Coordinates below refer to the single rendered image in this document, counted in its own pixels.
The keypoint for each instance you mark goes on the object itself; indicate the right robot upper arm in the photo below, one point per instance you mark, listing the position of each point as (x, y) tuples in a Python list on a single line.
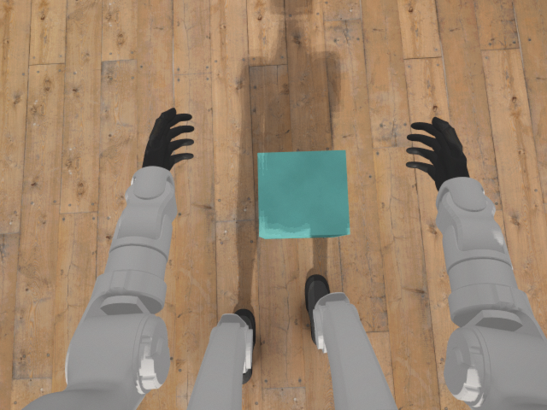
[(492, 369)]

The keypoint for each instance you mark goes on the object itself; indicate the right robot hand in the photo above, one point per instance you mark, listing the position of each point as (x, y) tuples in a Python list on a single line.
[(448, 160)]

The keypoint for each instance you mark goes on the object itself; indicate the carton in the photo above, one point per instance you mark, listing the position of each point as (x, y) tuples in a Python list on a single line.
[(303, 194)]

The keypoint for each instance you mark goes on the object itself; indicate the left robot hand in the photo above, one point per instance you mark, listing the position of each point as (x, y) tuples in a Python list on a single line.
[(159, 148)]

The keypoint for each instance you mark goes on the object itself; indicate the robot right forearm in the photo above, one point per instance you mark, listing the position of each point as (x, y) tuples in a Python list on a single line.
[(484, 291)]

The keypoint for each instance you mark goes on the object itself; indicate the left robot upper arm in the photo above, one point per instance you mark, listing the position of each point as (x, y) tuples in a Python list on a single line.
[(114, 361)]

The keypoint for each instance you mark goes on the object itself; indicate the right robot thigh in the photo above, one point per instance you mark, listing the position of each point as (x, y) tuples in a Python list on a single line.
[(358, 382)]

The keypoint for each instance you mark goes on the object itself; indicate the robot left forearm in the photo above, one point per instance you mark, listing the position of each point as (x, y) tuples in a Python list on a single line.
[(133, 279)]

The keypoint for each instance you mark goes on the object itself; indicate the left robot foot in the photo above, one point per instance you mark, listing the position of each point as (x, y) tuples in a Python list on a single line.
[(248, 317)]

